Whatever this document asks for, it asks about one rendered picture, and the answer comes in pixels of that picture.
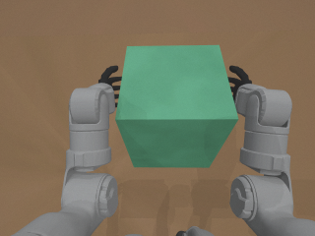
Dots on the robot left hand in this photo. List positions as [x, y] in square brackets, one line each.
[104, 79]

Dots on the carton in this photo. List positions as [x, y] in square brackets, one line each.
[175, 107]

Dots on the left robot forearm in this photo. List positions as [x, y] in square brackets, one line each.
[89, 110]

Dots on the right robot forearm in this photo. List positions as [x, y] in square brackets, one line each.
[267, 119]

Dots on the left robot upper arm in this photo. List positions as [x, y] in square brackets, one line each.
[88, 199]

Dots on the right robot upper arm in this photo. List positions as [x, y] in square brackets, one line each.
[265, 204]

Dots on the robot right hand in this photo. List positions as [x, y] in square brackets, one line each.
[238, 83]

